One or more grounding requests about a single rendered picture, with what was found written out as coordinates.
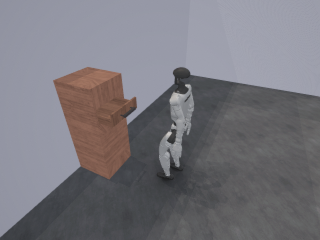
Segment right robot upper arm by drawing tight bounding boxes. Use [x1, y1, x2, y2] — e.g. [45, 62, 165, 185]
[185, 84, 194, 110]

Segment right robot foot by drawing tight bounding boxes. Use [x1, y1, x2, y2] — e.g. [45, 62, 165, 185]
[170, 162, 183, 171]

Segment handle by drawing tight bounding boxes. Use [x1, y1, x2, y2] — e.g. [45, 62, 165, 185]
[120, 107, 136, 118]

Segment robot left forearm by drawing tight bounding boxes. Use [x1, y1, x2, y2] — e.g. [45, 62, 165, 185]
[175, 119, 185, 145]

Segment left robot hand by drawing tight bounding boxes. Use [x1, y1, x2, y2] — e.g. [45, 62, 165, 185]
[172, 143, 182, 158]

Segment cabinet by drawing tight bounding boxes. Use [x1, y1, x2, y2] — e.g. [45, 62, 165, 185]
[53, 67, 131, 179]

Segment robot right forearm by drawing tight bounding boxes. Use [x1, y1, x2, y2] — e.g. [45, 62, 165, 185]
[185, 107, 194, 124]

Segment right robot hand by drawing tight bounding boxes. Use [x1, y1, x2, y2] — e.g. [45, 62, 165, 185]
[183, 122, 191, 135]

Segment left robot upper arm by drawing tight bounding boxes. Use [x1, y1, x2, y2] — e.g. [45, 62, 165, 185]
[169, 94, 185, 124]

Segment left robot shin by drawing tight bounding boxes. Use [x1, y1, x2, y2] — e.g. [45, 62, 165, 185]
[159, 155, 170, 176]

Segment drawer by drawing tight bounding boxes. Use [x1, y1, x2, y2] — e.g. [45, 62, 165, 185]
[96, 97, 137, 128]

